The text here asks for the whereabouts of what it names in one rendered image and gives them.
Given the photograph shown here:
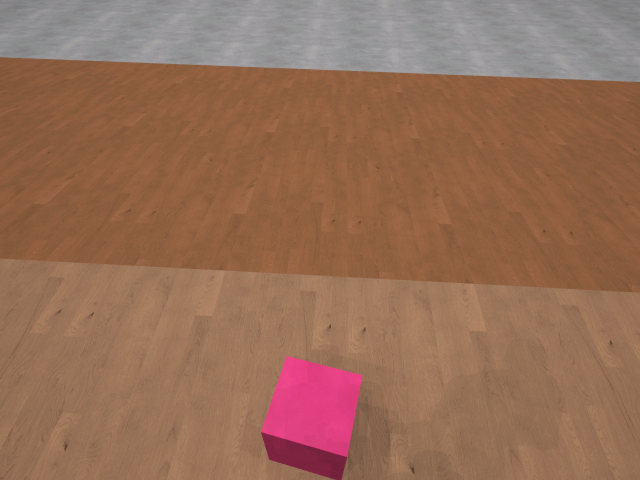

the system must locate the carton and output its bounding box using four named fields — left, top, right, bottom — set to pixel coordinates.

left=261, top=356, right=362, bottom=480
